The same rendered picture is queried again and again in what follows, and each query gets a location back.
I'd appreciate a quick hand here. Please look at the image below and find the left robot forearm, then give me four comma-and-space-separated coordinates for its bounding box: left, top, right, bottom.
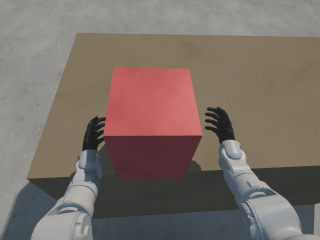
30, 149, 103, 240

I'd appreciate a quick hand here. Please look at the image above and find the left robot hand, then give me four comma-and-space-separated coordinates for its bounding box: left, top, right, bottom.
82, 116, 106, 151

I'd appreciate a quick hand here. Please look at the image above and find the pedestal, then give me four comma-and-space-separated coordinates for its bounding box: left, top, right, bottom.
26, 32, 320, 219

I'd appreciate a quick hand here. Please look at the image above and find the right robot forearm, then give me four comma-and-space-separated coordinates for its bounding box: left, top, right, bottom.
218, 140, 302, 232

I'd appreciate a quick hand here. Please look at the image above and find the robot right upper arm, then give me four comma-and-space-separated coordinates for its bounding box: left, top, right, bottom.
239, 194, 320, 240

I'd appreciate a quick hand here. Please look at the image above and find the carton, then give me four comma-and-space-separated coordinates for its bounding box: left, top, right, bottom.
103, 67, 203, 180

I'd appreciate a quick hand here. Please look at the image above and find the right robot hand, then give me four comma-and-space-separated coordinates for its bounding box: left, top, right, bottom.
205, 107, 235, 144

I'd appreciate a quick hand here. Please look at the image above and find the robot left upper arm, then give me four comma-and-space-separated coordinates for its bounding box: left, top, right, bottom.
32, 211, 93, 240

